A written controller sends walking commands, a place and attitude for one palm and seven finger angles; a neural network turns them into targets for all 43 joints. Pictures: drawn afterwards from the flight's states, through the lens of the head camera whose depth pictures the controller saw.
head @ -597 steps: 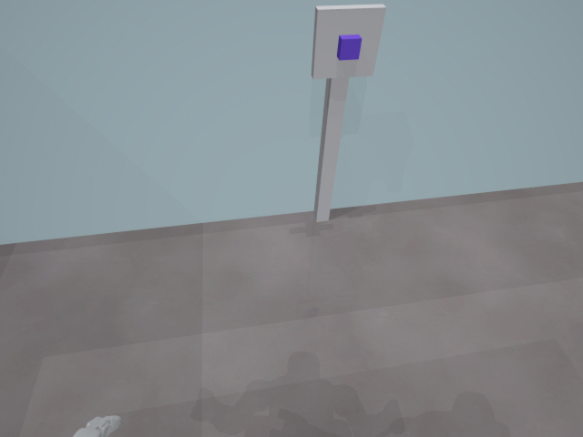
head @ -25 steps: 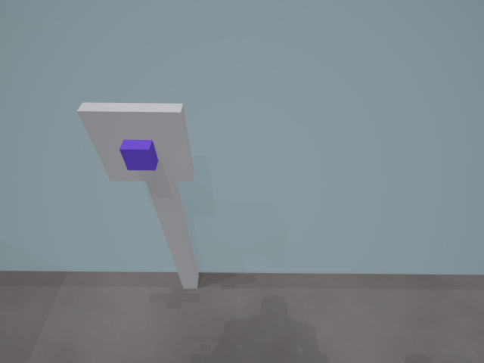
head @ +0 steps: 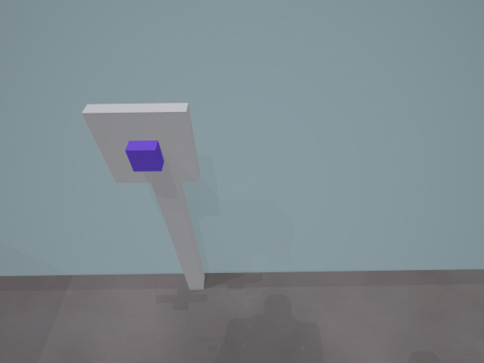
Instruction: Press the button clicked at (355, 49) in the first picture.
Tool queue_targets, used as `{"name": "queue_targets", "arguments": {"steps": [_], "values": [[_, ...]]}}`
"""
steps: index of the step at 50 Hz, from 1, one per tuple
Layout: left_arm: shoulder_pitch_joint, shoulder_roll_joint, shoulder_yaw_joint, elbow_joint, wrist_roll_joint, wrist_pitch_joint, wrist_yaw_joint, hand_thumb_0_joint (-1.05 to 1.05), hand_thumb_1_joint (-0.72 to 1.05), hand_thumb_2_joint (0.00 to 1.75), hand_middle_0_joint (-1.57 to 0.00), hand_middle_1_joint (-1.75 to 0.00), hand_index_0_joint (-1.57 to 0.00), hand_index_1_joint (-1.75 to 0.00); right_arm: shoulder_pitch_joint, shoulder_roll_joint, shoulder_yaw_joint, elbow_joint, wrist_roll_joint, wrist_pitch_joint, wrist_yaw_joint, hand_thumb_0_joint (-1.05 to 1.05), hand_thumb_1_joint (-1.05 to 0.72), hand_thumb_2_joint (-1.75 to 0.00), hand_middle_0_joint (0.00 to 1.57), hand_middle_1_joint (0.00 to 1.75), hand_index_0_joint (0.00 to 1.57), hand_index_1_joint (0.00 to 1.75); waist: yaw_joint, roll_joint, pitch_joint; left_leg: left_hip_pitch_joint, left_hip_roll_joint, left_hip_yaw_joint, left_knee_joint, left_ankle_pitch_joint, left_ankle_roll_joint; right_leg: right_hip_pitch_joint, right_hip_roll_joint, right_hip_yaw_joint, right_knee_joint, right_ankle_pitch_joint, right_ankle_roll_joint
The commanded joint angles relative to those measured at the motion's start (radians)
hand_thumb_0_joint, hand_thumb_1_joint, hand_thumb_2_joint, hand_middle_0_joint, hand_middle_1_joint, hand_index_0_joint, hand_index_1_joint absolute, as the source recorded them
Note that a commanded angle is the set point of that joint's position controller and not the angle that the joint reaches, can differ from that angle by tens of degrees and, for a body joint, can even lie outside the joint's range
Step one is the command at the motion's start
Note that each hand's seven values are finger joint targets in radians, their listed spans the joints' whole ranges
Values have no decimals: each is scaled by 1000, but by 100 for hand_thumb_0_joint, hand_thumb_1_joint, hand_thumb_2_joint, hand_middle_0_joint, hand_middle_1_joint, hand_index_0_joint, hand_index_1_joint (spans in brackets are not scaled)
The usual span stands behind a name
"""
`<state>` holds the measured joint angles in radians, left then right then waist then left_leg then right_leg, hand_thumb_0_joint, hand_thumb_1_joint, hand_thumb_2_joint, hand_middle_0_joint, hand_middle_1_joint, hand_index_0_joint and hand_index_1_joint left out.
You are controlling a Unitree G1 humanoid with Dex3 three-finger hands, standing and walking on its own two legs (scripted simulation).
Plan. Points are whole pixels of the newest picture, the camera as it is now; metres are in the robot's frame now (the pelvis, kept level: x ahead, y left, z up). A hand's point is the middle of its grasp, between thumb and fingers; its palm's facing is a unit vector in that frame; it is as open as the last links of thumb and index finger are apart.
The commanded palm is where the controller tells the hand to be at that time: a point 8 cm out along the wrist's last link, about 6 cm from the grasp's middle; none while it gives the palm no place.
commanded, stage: look again from close up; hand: left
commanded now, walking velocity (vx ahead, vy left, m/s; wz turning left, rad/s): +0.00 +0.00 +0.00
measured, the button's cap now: (146, 155) +0.50 +0.22 +0.06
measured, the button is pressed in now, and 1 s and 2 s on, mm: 0 0 0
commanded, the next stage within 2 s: raise the hand and make a fist in 0.30 s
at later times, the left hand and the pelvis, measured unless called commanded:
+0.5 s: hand out of the picture +0.11 +0.20 -0.12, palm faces +0.20 -0.95 -0.24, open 7.2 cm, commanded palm +0.12 +0.23 -0.06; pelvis +0.02 +0.01 +0.00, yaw -1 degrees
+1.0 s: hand (133, 347) +0.16 +0.17 -0.01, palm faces +0.16 -0.98 -0.09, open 4.2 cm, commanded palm +0.14 +0.22 -0.02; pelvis -0.02 -0.04 -0.09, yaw +2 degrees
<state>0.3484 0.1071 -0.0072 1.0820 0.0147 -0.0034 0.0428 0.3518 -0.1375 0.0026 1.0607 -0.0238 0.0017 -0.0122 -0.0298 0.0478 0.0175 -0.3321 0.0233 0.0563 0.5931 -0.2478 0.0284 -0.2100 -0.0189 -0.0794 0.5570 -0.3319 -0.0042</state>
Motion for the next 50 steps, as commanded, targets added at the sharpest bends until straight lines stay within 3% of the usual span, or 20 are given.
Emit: {"name": "queue_targets", "arguments": {"steps": [1, 8, 19, 20, 21, 22, 23, 24, 25, 26, 27, 29, 31, 33, 34, 37, 42, 46, 48, 50], "values": [[56, 91, 16, -42, 2, -22, 3, 0, 90, 90, -20, -30, -20, -30, 23, -92, -14, -56, 6, -27, -7, 0, -90, -90, 20, 30, 20, 30, 36, -42, 78, -47, 95, -158, -224, -97, 31, -51, -45, 76, -104, -29, -45], [36, 109, 15, -43, 2, -20, 4, 0, 90, 90, -20, -30, -20, -30, 20, -97, -10, -25, 7, -33, -7, 0, -90, -90, 20, 30, 20, 30, 34, -74, 69, 26, 89, -132, -230, 25, 31, -32, -61, 75, -119, 60, -31], [25, 133, 15, -25, 2, -20, 0, 0, 90, 90, -20, -30, -20, -30, -13, -111, -10, -2, 10, -37, -12, 0, -90, -90, 20, 30, 20, 30, 34, -34, 13, 126, 87, -93, -198, 192, 26, 0, -78, 87, -144, 160, -23], [70, 156, 13, -10, 10, -27, 35, 0, 90, 90, -20, -30, -20, -30, -108, -153, -16, -75, 21, -34, -8, 0, -90, -90, 20, 30, 20, 30, 62, -101, 89, 55, 104, -84, -29, 225, -2, -57, -113, 154, -206, 310, -18], [-678, 427, 183, -1610, -174, -235, 47, 0, 90, 90, -23, -33, -23, -33, -80, -314, -57, -419, 60, -180, -42, 0, -90, -90, 20, 30, 20, 30, -88, 92, -447, 360, -11, -65, -125, 293, 0, -17, -9, 29, -78, 357, -35], [-197, 339, 152, -1372, -103, -186, 82, 0, 90, 90, -25, -36, -25, -36, -155, -203, -6, -359, 60, -277, -74, 0, -90, -90, 20, 30, 20, 30, 39, 249, -422, 437, 41, -68, -169, 364, -17, -56, 15, 7, 12, 180, -46], [-162, 254, 98, -1278, -125, -140, 129, 0, 90, 90, -28, -39, -28, -39, -169, -205, -22, -289, 60, -298, -84, 0, -90, -90, 20, 30, 20, 30, 7, 197, -339, 299, 47, -84, -185, 249, -54, -86, 14, -15, 26, 85, -34], [146, 1, -43, -1023, -130, -35, 124, 0, 90, 90, -31, -42, -31, -42, -145, -162, -21, -280, 76, -292, -68, 0, -90, -90, 20, 30, 20, 30, 0, 141, -166, 214, 47, -103, -202, 132, -29, -166, 9, -18, 24, 36, -22], [-11, 26, -37, -1217, -180, -51, 107, 0, 90, 90, -34, -45, -34, -45, -154, -201, -28, -362, 83, -300, -65, 0, -90, -90, 20, 30, 20, 30, -1, 115, -47, 111, 31, -119, -186, 48, -26, -160, 2, -28, 1, 61, -20], [-19, 93, 17, -1234, -167, -95, 94, 0, 90, 90, -36, -48, -36, -48, -163, -229, -48, -381, 74, -311, -67, 0, -90, -90, 20, 30, 20, 30, -24, 73, -49, 86, 20, -112, -138, 8, -21, -194, 6, -25, -28, 64, -20], [24, 90, 32, -1180, -151, -142, 79, 0, 90, 90, -39, -51, -39, -51, -163, -228, -52, -400, 54, -316, -66, 0, -90, -90, 20, 30, 20, 30, -31, -5, -9, 29, 2, -108, -84, 7, -18, -242, 13, -35, -19, 53, -17], [211, 17, 44, -984, -164, -232, 13, 0, 90, 90, -45, -57, -45, -57, -171, -228, -70, -440, 39, -297, -45, 0, -90, -90, 20, 30, 20, 30, 5, -241, -5, -86, 1, -103, 18, 50, -28, -344, 37, -71, 62, 23, -15], [332, -1, 81, -917, -202, -364, -100, 0, 90, 90, -50, -63, -50, -63, -218, -222, -93, -486, 27, -287, -23, 0, -90, -90, 20, 30, 20, 30, 57, -381, -55, -219, -6, -83, 130, 44, -34, -422, 37, -65, 166, 26, -10], [421, 78, 185, -903, -240, -489, -224, 0, 90, 90, -56, -69, -56, -69, -240, -222, -117, -530, 35, -275, 4, 0, -90, -90, 20, 30, 20, 30, 108, -330, -128, -283, -21, -58, 198, 83, -47, -391, 30, -35, 245, 123, -21], [404, 94, 199, -922, -262, -543, -291, 0, 90, 90, -58, -72, -58, -72, -260, -228, -119, -561, 37, -271, 14, 0, -90, -90, 20, 30, 20, 30, 106, -263, -175, -298, -30, -46, 242, 103, -49, -382, 22, -22, 288, 184, -23], [340, 197, 291, -1065, -265, -573, -348, 0, 90, 90, -67, -81, -67, -81, -289, -214, -122, -646, 42, -254, 13, 0, -90, -90, 20, 30, 20, 30, 123, -17, -317, -311, -35, -8, 321, 123, -33, -393, 13, 14, 365, 223, -26], [58, 235, 290, -1475, -287, -647, -250, 0, 90, 90, -81, -96, -81, -96, -233, -171, -100, -668, 27, -237, -17, 0, -90, -90, 20, 30, 20, 30, 49, 154, -408, -279, -10, -43, 410, 70, -4, -495, 24, 78, 365, 95, -20], [-64, 195, 171, -1502, -290, -716, -281, 0, 90, 90, -92, -108, -92, -108, -195, -196, -80, -623, 31, -262, -44, 0, -90, -90, 20, 30, 20, 30, -46, 93, -312, -364, 8, -80, 483, -59, 8, -637, 34, 114, 337, -88, -17], [-58, 183, 125, -1407, -304, -671, -346, 0, 90, 90, -97, -114, -97, -114, -195, -210, -66, -616, 40, -274, -54, 0, -90, -90, 20, 30, 20, 30, -76, 10, -246, -418, 14, -95, 496, -107, 13, -646, 32, 132, 302, -145, -6], [6, 226, 167, -1269, -312, -562, -402, 0, 90, 90, -102, -120, -102, -120, -199, -222, -63, -618, 58, -268, -68, 0, -90, -90, 20, 30, 20, 30, -52, -60, -239, -477, 8, -88, 489, -144, 11, -594, 13, 181, 245, -203, 13]]}}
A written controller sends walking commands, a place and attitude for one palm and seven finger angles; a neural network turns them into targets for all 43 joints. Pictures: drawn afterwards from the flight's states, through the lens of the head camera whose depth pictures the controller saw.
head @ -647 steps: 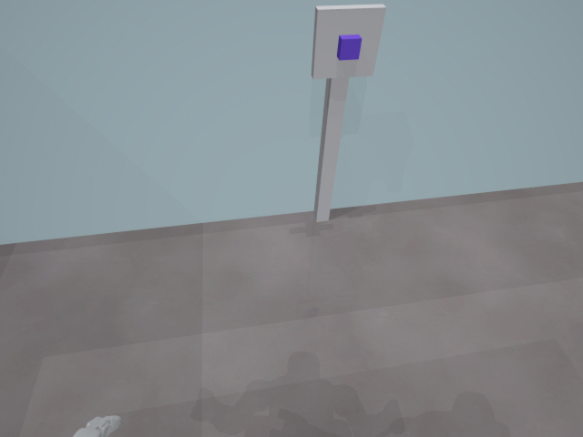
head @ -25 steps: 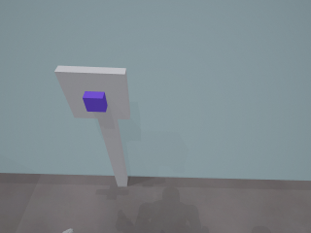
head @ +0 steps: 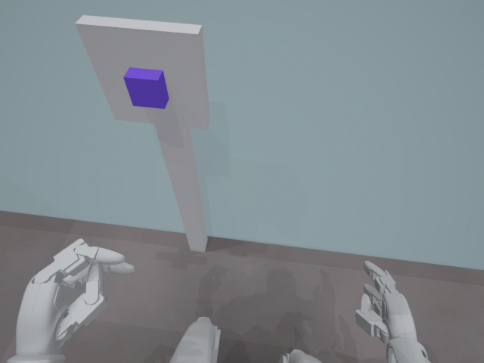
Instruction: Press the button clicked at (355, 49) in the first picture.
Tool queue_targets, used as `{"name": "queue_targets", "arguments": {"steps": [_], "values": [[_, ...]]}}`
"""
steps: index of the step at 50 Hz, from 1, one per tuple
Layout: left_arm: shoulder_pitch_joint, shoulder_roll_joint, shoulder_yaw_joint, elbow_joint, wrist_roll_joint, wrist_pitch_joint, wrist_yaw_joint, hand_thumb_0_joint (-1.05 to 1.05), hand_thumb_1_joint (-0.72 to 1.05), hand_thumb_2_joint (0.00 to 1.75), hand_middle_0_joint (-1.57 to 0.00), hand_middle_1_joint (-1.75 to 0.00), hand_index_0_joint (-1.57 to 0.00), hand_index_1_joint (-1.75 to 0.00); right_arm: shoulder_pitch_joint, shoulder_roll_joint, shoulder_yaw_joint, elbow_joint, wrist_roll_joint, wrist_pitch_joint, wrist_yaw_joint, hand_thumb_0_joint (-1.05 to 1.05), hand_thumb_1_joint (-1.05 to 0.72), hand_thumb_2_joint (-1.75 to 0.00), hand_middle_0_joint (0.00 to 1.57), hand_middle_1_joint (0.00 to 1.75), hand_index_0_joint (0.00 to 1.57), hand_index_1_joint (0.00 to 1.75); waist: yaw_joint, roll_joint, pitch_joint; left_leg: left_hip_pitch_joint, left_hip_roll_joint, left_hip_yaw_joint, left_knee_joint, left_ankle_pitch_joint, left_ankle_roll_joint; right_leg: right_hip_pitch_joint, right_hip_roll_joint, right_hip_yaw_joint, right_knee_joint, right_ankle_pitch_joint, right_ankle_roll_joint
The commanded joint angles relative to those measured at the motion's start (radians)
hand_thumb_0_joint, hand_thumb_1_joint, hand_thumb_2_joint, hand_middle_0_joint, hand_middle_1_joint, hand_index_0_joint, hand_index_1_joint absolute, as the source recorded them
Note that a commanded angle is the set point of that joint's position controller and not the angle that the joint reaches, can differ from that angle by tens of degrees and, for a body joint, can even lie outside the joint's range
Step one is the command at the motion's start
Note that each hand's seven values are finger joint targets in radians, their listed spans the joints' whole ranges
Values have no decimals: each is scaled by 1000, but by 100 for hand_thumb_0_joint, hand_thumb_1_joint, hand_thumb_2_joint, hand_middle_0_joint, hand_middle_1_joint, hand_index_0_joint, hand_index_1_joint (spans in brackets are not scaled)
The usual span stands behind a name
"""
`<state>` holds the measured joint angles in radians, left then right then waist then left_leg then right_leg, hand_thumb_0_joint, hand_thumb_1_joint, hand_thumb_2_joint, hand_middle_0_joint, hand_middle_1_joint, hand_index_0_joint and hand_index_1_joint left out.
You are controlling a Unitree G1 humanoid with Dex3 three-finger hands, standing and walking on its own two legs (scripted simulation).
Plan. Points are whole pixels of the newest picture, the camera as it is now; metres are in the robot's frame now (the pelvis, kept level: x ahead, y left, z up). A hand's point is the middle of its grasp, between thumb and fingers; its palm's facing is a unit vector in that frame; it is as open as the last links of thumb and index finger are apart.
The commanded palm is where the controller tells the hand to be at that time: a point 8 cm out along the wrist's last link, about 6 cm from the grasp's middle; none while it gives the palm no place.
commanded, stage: raise the hand and make a fist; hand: left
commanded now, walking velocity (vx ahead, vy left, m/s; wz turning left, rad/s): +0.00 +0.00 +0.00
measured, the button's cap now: (148, 87) +0.53 +0.24 +0.15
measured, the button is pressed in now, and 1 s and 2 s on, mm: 0 0 0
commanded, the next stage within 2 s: aim a knuckle at the button in 1.40 s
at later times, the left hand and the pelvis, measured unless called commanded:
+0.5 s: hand (110, 265) +0.22 +0.21 +0.08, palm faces -0.03 -1.00 -0.03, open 3.1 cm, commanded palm +0.20 +0.28 +0.11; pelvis +0.01 +0.03 +0.03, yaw -2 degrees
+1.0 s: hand (72, 220) +0.25 +0.25 +0.14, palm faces +0.05 -1.00 -0.06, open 3.1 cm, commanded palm +0.23 +0.31 +0.14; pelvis +0.02 +0.05 +0.05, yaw -1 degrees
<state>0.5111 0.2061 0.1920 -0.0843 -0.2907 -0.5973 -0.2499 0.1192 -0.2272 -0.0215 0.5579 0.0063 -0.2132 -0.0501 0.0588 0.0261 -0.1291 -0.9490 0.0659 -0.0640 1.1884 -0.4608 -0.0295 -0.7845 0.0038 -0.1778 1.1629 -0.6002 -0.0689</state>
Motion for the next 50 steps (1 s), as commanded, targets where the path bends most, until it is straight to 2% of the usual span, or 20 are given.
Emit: {"name": "queue_targets", "arguments": {"steps": [1, 3, 5, 6, 8, 11, 14, 16, 18, 20, 23, 25, 28, 31, 33, 36, 38, 40, 45, 50], "values": [[-124, 149, -3, -53, -15, 105, -129, 0, 90, 90, -105, -123, -105, -123, 28, -136, -37, -126, 35, -45, -35, 0, -90, -90, 20, 30, 20, 30, -118, -64, -114, 124, -42, 37, -117, 66, 70, 28, -22, 298, -385, 41, 85], [-44, 194, 78, 17, -35, 254, -146, 0, 90, 90, -111, -129, -111, -129, -1, -129, -37, -160, 50, -22, -43, 0, -90, -90, 20, 30, 20, 30, -55, -84, -145, 130, -58, 44, -152, 83, 68, 142, -44, 332, -423, 55, 103], [-23, 225, 158, -73, -60, 337, -110, 0, 90, 90, -116, -135, -116, -135, -12, -113, -35, -194, 51, 2, -48, 0, -90, -90, 20, 30, 20, 30, -16, -100, -218, 183, -62, 46, -196, 136, 66, 252, -67, 325, -423, 159, 118], [-15, 214, 182, -113, -72, 352, -75, 0, 90, 90, -119, -138, -119, -138, -15, -97, -34, -201, 47, 10, -49, 0, -90, -90, 20, 30, 20, 30, -4, -96, -222, 197, -62, 47, -212, 158, 61, 277, -72, 316, -419, 208, 123], [0, 190, 221, -156, -84, 320, 9, 0, 90, 90, -124, -144, -124, -144, -14, -72, -35, -181, 36, 14, -47, 0, -90, -90, 20, 30, 20, 30, 7, -118, -208, 225, -51, 35, -233, 212, 54, 290, -58, 280, -391, 341, 126], [-3, 153, 181, -216, -44, 199, 78, 0, 90, 90, -130, -150, -130, -150, 45, -69, -47, -148, 23, 6, -30, 0, -90, -90, 20, 30, 20, 30, -15, -73, -172, 280, -46, 44, -271, 282, 49, 232, -26, 198, -338, 466, 101], [-67, 127, 84, -161, 2, 106, 59, 0, 90, 90, -130, -150, -130, -150, 58, -93, -48, -118, 16, -12, -23, 0, -90, -90, 20, 30, 20, 30, -75, -48, -85, 274, -44, 40, -261, 236, 54, 121, -17, 190, -340, 380, 97], [-64, 103, 28, -114, 7, 82, 9, 0, 90, 90, -130, -150, -130, -150, 71, -114, -49, -110, 22, -29, -21, 0, -90, -90, 20, 30, 20, 30, -97, -29, -72, 284, -44, 41, -261, 197, 59, 76, -12, 182, -354, 286, 86], [-81, 104, 5, -102, -12, 94, -37, 0, 90, 90, -130, -150, -130, -150, 71, -131, -47, -118, 31, -43, -25, 0, -90, -90, 20, 30, 20, 30, -99, -20, -78, 297, -47, 39, -274, 168, 63, 83, -10, 188, -382, 206, 76], [-89, 157, 53, -145, -31, 110, -57, 0, 90, 90, -130, -150, -130, -150, 74, -143, -52, -128, 37, -55, -33, 0, -90, -90, 20, 30, 20, 30, -80, -19, -156, 337, -50, 42, -293, 173, 66, 126, -13, 194, -402, 191, 74], [-93, 224, 143, -222, -38, 128, -16, 0, 90, 90, -130, -150, -130, -150, 66, -135, -50, -131, 35, -58, -39, 0, -90, -90, 20, 30, 20, 30, -42, 19, -228, 403, -46, 38, -332, 225, 66, 180, 3, 151, -378, 255, 62], [-80, 185, 131, -270, -39, 128, 27, 0, 90, 90, -130, -150, -130, -150, 54, -117, -44, -138, 35, -57, -36, 0, -90, -90, 20, 30, 20, 30, -33, 65, -218, 452, -44, 36, -360, 256, 61, 180, 11, 114, -359, 299, 55], [-69, 149, 105, -239, -25, 154, 69, 0, 90, 90, -130, -150, -130, -150, 51, -116, -36, -137, 30, -39, -26, 0, -90, -90, 20, 30, 20, 30, -45, 58, -156, 460, -38, 23, -378, 267, 56, 168, 20, 89, -359, 320, 51], [-82, 112, 37, -177, 2, 209, 54, 0, 90, 90, -130, -150, -130, -150, 54, -129, -28, -150, 32, -22, -16, 0, -90, -90, 20, 30, 20, 30, -74, 49, -74, 452, -33, 14, -400, 222, 52, 130, 20, 77, -376, 294, 56], [-108, 112, 11, -147, 13, 256, 28, 0, 90, 90, -130, -150, -130, -150, 59, -139, -22, -163, 37, -11, -17, 0, -90, -90, 20, 30, 20, 30, -80, 24, -47, 444, -32, 6, -415, 196, 54, 143, 21, 78, -393, 282, 55], [-171, 159, 37, -200, 13, 289, 4, 0, 90, 90, -130, -150, -130, -150, 67, -146, -15, -182, 37, -13, -24, 0, -90, -90, 20, 30, 20, 30, -75, 31, -101, 490, -32, 0, -430, 215, 53, 170, 20, 79, -402, 299, 55], [-206, 198, 82, -240, 3, 287, 13, 0, 90, 90, -130, -150, -130, -150, 67, -143, -7, -182, 32, -13, -26, 0, -90, -90, 20, 30, 20, 30, -66, 27, -130, 509, -33, -4, -434, 239, 54, 198, 24, 80, -405, 315, 52], [-228, 202, 102, -294, -5, 264, 28, 0, 90, 90, -130, -150, -130, -150, 64, -133, -3, -184, 31, -18, -26, 0, -90, -90, 20, 30, 20, 30, -56, 64, -160, 555, -29, -9, -446, 270, 46, 206, 23, 76, -402, 324, 48], [-247, 176, 89, -255, -6, 256, 46, 0, 90, 90, -130, -150, -130, -150, 63, -132, 7, -162, 33, -21, -19, 0, -90, -90, 20, 30, 20, 30, -65, 82, -115, 561, -27, -17, -467, 249, 39, 202, 26, 72, -415, 307, 47], [-254, 183, 76, -169, -12, 341, -5, 0, 90, 90, -130, -150, -130, -150, 58, -152, 5, -164, 43, -16, -23, 0, -90, -90, 20, 30, 20, 30, -64, 48, -95, 545, -33, -8, -492, 216, 45, 238, 20, 76, -455, 307, 52]]}}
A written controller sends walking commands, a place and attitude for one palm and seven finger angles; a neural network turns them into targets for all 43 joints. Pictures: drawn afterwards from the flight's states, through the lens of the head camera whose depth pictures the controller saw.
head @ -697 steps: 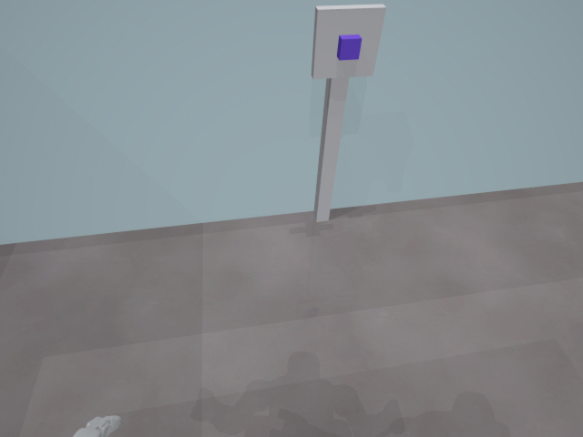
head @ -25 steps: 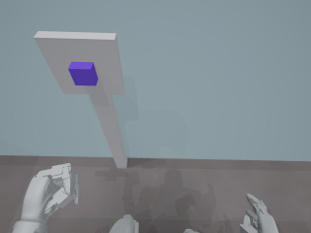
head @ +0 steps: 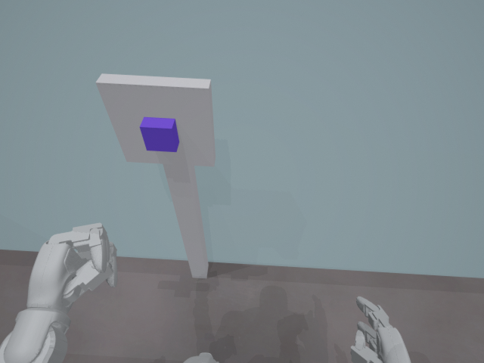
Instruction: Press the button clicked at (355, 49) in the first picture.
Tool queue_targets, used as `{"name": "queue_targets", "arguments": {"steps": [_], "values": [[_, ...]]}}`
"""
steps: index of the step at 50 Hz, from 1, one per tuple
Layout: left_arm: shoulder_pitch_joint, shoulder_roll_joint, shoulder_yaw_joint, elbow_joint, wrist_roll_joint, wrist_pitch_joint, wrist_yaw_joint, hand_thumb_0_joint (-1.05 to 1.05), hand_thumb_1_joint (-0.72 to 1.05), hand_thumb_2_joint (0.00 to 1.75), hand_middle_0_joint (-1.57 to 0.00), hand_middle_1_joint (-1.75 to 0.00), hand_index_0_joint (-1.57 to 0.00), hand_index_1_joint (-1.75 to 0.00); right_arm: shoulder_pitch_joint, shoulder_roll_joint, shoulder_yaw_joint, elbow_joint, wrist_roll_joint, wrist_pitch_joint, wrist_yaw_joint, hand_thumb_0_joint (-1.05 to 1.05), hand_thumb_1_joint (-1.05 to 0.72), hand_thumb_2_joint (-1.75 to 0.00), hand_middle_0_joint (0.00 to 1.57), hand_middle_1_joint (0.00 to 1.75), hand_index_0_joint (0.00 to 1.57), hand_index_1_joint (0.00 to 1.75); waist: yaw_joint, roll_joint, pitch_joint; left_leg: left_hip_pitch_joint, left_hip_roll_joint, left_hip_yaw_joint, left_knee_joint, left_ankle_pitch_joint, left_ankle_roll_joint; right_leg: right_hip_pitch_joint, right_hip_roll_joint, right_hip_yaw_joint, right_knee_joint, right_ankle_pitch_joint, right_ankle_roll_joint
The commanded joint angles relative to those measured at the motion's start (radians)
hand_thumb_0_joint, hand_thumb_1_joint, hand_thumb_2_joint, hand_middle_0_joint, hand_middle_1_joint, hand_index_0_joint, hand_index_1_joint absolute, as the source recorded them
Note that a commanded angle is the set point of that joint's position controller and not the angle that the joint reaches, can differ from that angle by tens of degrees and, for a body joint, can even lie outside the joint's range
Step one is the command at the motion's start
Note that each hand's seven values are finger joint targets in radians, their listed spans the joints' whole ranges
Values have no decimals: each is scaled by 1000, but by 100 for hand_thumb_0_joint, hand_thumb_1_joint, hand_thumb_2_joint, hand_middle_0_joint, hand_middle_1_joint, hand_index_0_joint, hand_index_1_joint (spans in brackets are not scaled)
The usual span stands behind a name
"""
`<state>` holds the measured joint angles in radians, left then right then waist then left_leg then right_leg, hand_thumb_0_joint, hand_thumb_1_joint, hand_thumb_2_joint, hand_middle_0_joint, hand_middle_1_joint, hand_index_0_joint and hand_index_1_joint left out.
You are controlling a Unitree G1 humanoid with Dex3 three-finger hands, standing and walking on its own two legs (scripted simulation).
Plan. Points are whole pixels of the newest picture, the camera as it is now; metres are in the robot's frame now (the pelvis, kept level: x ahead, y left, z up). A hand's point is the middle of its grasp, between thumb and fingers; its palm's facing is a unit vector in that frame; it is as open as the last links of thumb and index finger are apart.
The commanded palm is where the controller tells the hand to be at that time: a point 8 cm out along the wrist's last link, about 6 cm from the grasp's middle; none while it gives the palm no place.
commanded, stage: raise the hand and make a fist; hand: left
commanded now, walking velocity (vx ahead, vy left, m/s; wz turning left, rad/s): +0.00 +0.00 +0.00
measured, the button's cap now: (161, 133) +0.50 +0.20 +0.09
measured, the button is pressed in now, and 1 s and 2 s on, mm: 0 0 0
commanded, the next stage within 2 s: aim a knuckle at the button in 0.40 s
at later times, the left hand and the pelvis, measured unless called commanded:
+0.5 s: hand (130, 274) +0.22 +0.18 +0.08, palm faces +0.04 -1.00 -0.06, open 3.1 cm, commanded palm +0.20 +0.24 +0.09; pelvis +0.00 -0.02 +0.01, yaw +0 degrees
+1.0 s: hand (146, 228) +0.30 +0.18 +0.07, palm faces +0.05 -1.00 -0.04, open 3.1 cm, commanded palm +0.28 +0.23 +0.08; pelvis +0.01 -0.04 +0.01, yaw -1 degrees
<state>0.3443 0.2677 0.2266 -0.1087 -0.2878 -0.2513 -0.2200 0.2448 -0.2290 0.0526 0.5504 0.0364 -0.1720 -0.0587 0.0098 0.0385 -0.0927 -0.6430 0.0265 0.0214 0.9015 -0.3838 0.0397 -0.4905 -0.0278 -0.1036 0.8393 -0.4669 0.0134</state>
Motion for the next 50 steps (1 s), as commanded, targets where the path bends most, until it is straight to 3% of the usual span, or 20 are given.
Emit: {"name": "queue_targets", "arguments": {"steps": [1, 4, 7, 8, 12, 13, 17, 19, 22, 23, 25, 29, 30, 36, 38, 41, 44, 50], "values": [[-74, 118, 42, -127, -18, 9, -42, 0, 90, 90, -130, -150, -130, -150, -69, -150, -70, -158, 15, -58, -17, 0, -90, -90, 20, 30, 20, 30, -12, 26, -126, 238, 5, -91, -211, 132, -25, -52, 53, 1, -138, 169, -30], [-69, 137, 72, -145, -30, 15, -44, 0, 90, 90, -130, -150, -130, -150, -76, -150, -72, -164, 12, -60, -18, 0, -90, -90, 20, 30, 20, 30, -1, -13, -144, 239, -1, -81, -210, 161, -19, -24, 53, 5, -149, 191, -28], [-95, 147, 94, -194, -35, -25, -19, 0, 90, 90, -130, -150, -130, -150, -73, -143, -72, -159, 8, -67, -16, 0, -90, -90, 20, 30, 20, 30, 4, 31, -150, 262, -2, -78, -213, 180, -24, -27, 55, 5, -144, 194, -31], [-101, 158, 99, -199, -32, -40, -6, 0, 90, 90, -130, -150, -130, -150, -73, -144, -70, -154, 5, -67, -13, 0, -90, -90, 20, 30, 20, 30, 0, 12, -133, 250, 0, -79, -209, 177, -22, -24, 58, 9, -144, 192, -31], [-93, 127, 72, -176, -14, -80, 13, 0, 90, 90, -130, -150, -130, -150, -65, -141, -73, -144, 6, -72, -6, 0, -90, -90, 20, 30, 20, 30, -8, 65, -107, 250, -1, -75, -211, 142, -26, -55, 55, 12, -141, 164, -33], [-85, 130, 67, -156, -7, -78, 14, 0, 90, 90, -130, -150, -130, -150, -64, -144, -74, -140, 5, -69, -3, 0, -90, -90, 20, 30, 20, 30, -14, 37, -93, 232, -1, -75, -209, 124, -22, -53, 55, 14, -146, 152, -31], [-77, 126, 51, -138, -9, -56, -14, 0, 90, 90, -130, -150, -130, -150, -65, -149, -77, -148, 12, -69, -8, 0, -90, -90, 20, 30, 20, 30, -17, 37, -109, 234, -7, -62, -206, 104, -18, -47, 48, 26, -165, 145, -26], [-75, 135, 61, -127, -14, -48, -21, 0, 90, 90, -130, -150, -130, -150, -69, -149, -77, -149, 12, -67, -12, 0, -90, -90, 20, 30, 20, 30, -13, 0, -107, 222, -9, -58, -203, 103, -15, -36, 48, 33, -176, 140, -23], [-105, 148, 83, -161, -30, -61, -20, 0, 90, 90, -130, -150, -130, -150, -73, -144, -75, -148, 11, -72, -18, 0, -90, -90, 20, 30, 20, 30, -13, 7, -125, 235, -13, -50, -196, 128, -13, -23, 44, 40, -181, 162, -20], [-109, 159, 97, -154, -37, -67, -16, 0, 90, 90, -130, -150, -130, -150, -74, -142, -73, -141, 7, -73, -19, 0, -90, -90, 20, 30, 20, 30, -11, -21, -118, 219, -13, -51, -189, 132, -11, -12, 46, 49, -186, 163, -19], [-117, 144, 88, -152, -38, -82, -14, 0, 90, 90, -130, -150, -130, -150, -71, -139, -73, -137, 9, -76, -19, 0, -90, -90, 20, 30, 20, 30, -17, -10, -117, 228, -15, -46, -183, 140, -11, -23, 44, 51, -185, 175, -17], [-225, 186, 120, -26, -32, -95, -30, 0, 90, 90, -130, -150, -130, -150, -62, -150, -72, -103, 7, -69, -26, 0, -90, -90, 20, 30, 20, 30, -38, -37, -69, 181, -18, -40, -156, 123, -11, -50, 36, 79, -195, 152, -11], [-258, 188, 117, 1, -33, -93, -42, 0, 90, 90, -130, -150, -130, -150, -65, -151, -72, -97, 9, -67, -29, 0, -90, -90, 20, 30, 20, 30, -41, -21, -71, 181, -21, -37, -151, 121, -10, -53, 32, 90, -201, 150, -10], [-373, 206, 110, 65, -50, -75, -102, 0, 90, 90, -130, -150, -130, -150, -58, -157, -73, -87, 12, -70, -39, 0, -90, -90, 20, 30, 20, 30, -30, 13, -180, 230, -22, -30, -142, 206, -7, 11, 24, 102, -189, 280, -7], [-389, 204, 115, 76, -56, -78, -99, 0, 90, 90, -130, -150, -130, -150, -53, -156, -75, -86, 9, -70, -38, 0, -90, -90, 20, 30, 20, 30, -28, -38, -203, 226, -21, -32, -136, 240, -4, 34, 23, 105, -179, 341, 1], [-376, 220, 148, 117, -49, -82, -82, 0, 90, 90, -130, -150, -130, -150, -51, -157, -81, -86, 9, -60, -31, 0, -90, -90, 20, 30, 20, 30, -11, -15, -202, 235, -22, -26, -147, 274, -9, 37, 24, 87, -157, 397, -3], [-341, 219, 171, 177, -45, -76, -64, 0, 90, 90, -130, -150, -130, -150, -45, -158, -85, -93, 8, -43, -24, 0, -90, -90, 20, 30, 20, 30, -3, -77, -188, 209, -23, -18, -149, 280, -9, 50, 19, 91, -158, 433, 6], [-448, 219, 151, 183, -23, -96, -57, 0, 90, 90, -130, -150, -130, -150, -27, -161, -93, -87, 6, -16, -18, 0, -90, -90, 20, 30, 20, 30, -18, -14, -215, 239, -22, -7, -139, 320, -8, 38, 25, 86, -139, 483, -1]]}}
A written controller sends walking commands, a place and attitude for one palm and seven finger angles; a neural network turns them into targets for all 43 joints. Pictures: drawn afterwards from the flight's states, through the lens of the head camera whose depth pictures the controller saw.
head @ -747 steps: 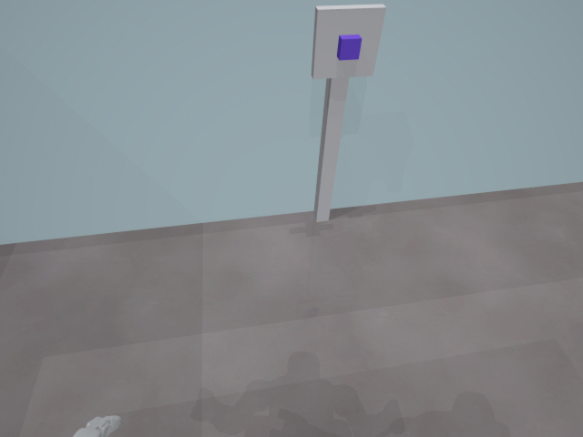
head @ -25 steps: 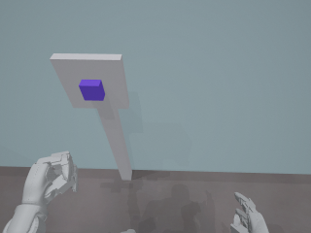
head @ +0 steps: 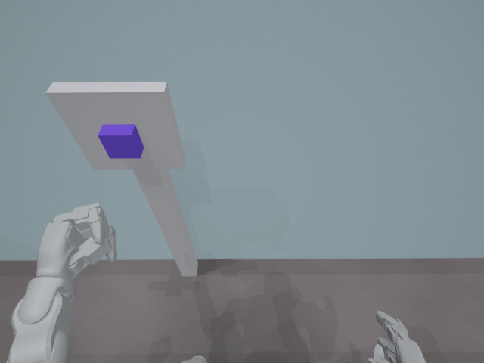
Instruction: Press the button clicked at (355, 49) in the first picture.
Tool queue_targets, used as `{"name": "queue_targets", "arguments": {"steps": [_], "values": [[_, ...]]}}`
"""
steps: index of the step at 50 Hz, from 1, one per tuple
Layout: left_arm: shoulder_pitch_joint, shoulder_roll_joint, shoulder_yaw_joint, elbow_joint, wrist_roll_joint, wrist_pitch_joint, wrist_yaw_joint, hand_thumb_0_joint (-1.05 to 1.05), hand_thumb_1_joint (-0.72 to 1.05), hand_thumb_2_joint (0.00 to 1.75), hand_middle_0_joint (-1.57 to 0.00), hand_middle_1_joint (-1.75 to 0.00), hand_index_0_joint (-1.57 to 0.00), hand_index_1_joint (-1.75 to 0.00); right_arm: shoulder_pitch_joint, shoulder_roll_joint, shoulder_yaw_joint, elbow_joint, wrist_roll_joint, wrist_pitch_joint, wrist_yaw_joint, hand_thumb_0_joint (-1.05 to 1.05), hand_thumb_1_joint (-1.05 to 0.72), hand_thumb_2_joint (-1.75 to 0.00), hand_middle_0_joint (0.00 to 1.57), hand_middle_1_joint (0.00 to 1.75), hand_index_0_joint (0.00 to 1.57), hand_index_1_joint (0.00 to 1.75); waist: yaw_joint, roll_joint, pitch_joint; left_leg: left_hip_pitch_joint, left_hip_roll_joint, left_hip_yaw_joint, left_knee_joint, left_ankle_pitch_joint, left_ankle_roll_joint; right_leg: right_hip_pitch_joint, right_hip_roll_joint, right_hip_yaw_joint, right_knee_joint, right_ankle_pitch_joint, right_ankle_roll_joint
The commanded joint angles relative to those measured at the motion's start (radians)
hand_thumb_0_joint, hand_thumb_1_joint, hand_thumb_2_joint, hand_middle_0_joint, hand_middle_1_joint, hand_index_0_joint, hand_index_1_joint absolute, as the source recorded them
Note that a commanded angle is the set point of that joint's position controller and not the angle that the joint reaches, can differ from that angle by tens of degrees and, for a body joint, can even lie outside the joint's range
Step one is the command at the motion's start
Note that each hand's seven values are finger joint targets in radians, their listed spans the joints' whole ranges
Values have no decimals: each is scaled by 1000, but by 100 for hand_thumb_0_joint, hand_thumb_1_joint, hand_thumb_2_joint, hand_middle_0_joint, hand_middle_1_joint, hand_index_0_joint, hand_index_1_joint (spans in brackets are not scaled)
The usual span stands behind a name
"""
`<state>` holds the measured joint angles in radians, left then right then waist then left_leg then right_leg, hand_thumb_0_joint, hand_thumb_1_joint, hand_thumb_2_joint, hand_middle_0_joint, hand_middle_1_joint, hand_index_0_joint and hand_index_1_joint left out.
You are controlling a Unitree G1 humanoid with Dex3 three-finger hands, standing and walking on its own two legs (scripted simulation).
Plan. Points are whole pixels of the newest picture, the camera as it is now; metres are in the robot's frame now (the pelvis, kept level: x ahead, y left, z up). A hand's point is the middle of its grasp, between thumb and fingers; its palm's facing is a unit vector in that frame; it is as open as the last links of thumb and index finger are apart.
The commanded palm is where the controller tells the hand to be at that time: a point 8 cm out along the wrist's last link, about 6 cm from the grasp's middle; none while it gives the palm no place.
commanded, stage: aim a knuckle at the button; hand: left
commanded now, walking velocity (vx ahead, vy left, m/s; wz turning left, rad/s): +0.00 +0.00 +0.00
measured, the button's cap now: (122, 140) +0.49 +0.25 +0.09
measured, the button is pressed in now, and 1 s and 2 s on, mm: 0 0 0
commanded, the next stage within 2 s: none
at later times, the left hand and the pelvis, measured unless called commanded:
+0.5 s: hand (125, 205) +0.36 +0.22 +0.06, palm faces +0.06 -1.00 -0.02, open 3.1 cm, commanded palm +0.34 +0.27 +0.06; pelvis -0.01 +0.02 -0.01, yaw -1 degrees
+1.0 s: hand (129, 189) +0.39 +0.22 +0.05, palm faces +0.08 -1.00 -0.02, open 3.1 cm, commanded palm +0.36 +0.27 +0.05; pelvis -0.01 +0.02 -0.01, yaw -2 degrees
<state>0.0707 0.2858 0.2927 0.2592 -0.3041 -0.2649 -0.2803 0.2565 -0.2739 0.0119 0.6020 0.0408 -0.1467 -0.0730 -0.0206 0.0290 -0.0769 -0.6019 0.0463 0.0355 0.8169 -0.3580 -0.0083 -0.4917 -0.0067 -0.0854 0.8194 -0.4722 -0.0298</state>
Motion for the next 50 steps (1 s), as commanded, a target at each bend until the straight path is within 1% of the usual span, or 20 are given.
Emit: {"name": "queue_targets", "arguments": {"steps": [1, 3, 5, 8, 9, 12, 15, 16, 20, 25, 28, 29, 32, 33, 34, 36, 38, 42, 46, 50], "values": [[-214, 187, 63, -207, -6, -95, 4, 0, 90, 90, -130, -150, -130, -150, -39, -114, -51, -139, 2, -41, -2, 0, -90, -90, 20, 30, 20, 30, 5, 9, -248, 211, -42, -24, -54, 301, 40, 30, 7, 63, -112, 483, 39], [-262, 169, 35, -210, -2, -112, 5, 0, 90, 90, -130, -150, -130, -150, -35, -115, -52, -131, -1, -39, -2, 0, -90, -90, 20, 30, 20, 30, -13, -2, -247, 217, -38, -28, -44, 302, 44, 10, 12, 62, -110, 472, 38], [-298, 193, 55, -161, 3, -122, 8, 0, 90, 90, -130, -150, -130, -150, -28, -119, -54, -112, 0, -33, -5, 0, -90, -90, 20, 30, 20, 30, -15, 11, -239, 218, -35, -32, -45, 284, 41, -11, 14, 59, -108, 440, 33], [-393, 207, 53, -89, 12, -120, 13, 0, 90, 90, -130, -150, -130, -150, -21, -126, -53, -97, 0, -19, -9, 0, -90, -90, 20, 30, 20, 30, -28, -37, -225, 191, -32, -41, -45, 243, 42, -34, 16, 57, -108, 379, 32], [-405, 177, 27, -63, 15, -113, 10, 0, 90, 90, -130, -150, -130, -150, -23, -123, -52, -100, 2, -15, -8, 0, -90, -90, 20, 30, 20, 30, -26, -8, -236, 198, -36, -38, -47, 238, 41, -41, 13, 60, -108, 373, 32], [-449, 178, 19, -39, 29, -106, 22, 0, 90, 90, -130, -150, -130, -150, -17, -123, -53, -102, 1, -4, -6, 0, -90, -90, 20, 30, 20, 30, -17, 30, -274, 224, -32, -46, -54, 244, 36, -49, 14, 47, -97, 353, 23], [-521, 208, 37, 7, 42, -103, 42, 0, 90, 90, -130, -150, -130, -150, -4, -126, -51, -96, -2, 12, -3, 0, -90, -90, 20, 30, 20, 30, -19, 6, -288, 212, -28, -52, -51, 242, 35, -52, 17, 45, -89, 345, 23], [-538, 187, 18, 23, 45, -102, 46, 0, 90, 90, -130, -150, -130, -150, -4, -124, -51, -100, -3, 15, -2, 0, -90, -90, 20, 30, 20, 30, -24, 8, -281, 211, -30, -50, -50, 231, 36, -64, 17, 46, -92, 337, 24], [-577, 229, 62, 82, 58, -116, 71, 0, 90, 90, -130, -150, -130, -150, 14, -126, -51, -100, -7, 35, 7, 0, -90, -90, 20, 30, 20, 30, -13, 1, -295, 196, -27, -51, -45, 240, 34, -56, 21, 46, -81, 343, 20], [-701, 257, 71, 207, 71, -121, 69, 0, 90, 90, -130, -150, -130, -150, 38, -133, -48, -86, -6, 65, 7, 0, -90, -90, 20, 30, 20, 30, -36, -17, -259, 143, -28, -46, -36, 190, 36, -83, 24, 55, -84, 308, 23], [-771, 283, 81, 217, 79, -144, 54, 0, 90, 90, -130, -150, -130, -150, 60, -136, -54, -80, -9, 75, 8, 0, -90, -90, 20, 30, 20, 30, -38, 16, -320, 165, -25, -51, -22, 217, 37, -78, 28, 55, -69, 317, 16], [-785, 247, 45, 202, 81, -155, 48, 0, 90, 90, -130, -150, -130, -150, 59, -132, -54, -83, -9, 76, 11, 0, -90, -90, 20, 30, 20, 30, -39, 57, -344, 200, -25, -51, -20, 237, 34, -96, 28, 54, -64, 325, 14], [-828, 209, 4, 225, 84, -172, 47, 0, 90, 90, -130, -150, -130, -150, 77, -134, -59, -70, -9, 81, 16, 0, -90, -90, 20, 30, 20, 30, -52, 82, -353, 242, -16, -70, -12, 254, 26, -153, 35, 42, -56, 303, 9], [-866, 181, -22, 249, 82, -172, 48, 0, 90, 90, -130, -150, -130, -150, 83, -134, -58, -61, -10, 83, 17, 0, -90, -90, 20, 30, 20, 30, -74, 43, -332, 227, -15, -74, -6, 238, 32, -172, 37, 39, -57, 292, 12], [-879, 218, 12, 290, 83, -168, 54, 0, 90, 90, -130, -150, -130, -150, 89, -142, -62, -51, -9, 87, 17, 0, -90, -90, 20, 30, 20, 30, -69, 20, -318, 201, -14, -75, -7, 210, 31, -180, 37, 39, -57, 272, 14], [-892, 233, 24, 355, 91, -161, 63, 0, 90, 90, -130, -150, -130, -150, 95, -147, -60, -50, -9, 100, 16, 0, -90, -90, 20, 30, 20, 30, -69, 3, -292, 157, -19, -73, -15, 160, 32, -187, 34, 41, -60, 234, 15], [-872, 275, 68, 371, 97, -158, 76, 0, 90, 90, -130, -150, -130, -150, 102, -152, -63, -58, -13, 107, 18, 0, -90, -90, 20, 30, 20, 30, -48, -12, -316, 151, -19, -74, -16, 175, 34, -162, 34, 40, -54, 244, 12], [-829, 307, 101, 287, 108, -178, 100, 0, 90, 90, -130, -150, -130, -150, 102, -143, -62, -87, -18, 118, 29, 0, -90, -90, 20, 30, 20, 30, -16, 64, -411, 204, -18, -62, -11, 263, 28, -118, 34, 46, -36, 314, 9], [-821, 317, 113, 250, 104, -195, 111, 0, 90, 90, -130, -150, -130, -150, 101, -138, -64, -93, -16, 127, 31, 0, -90, -90, 20, 30, 20, 30, -29, 37, -393, 184, -15, -51, -11, 270, 33, -95, 41, 51, -42, 343, 15], [-785, 233, 43, 269, 95, -181, 88, 0, 90, 90, -130, -150, -130, -150, 99, -138, -65, -95, -8, 128, 33, 0, -90, -90, 20, 30, 20, 30, -47, 35, -337, 190, -13, -57, -17, 246, 32, -137, 47, 40, -53, 312, 12]]}}
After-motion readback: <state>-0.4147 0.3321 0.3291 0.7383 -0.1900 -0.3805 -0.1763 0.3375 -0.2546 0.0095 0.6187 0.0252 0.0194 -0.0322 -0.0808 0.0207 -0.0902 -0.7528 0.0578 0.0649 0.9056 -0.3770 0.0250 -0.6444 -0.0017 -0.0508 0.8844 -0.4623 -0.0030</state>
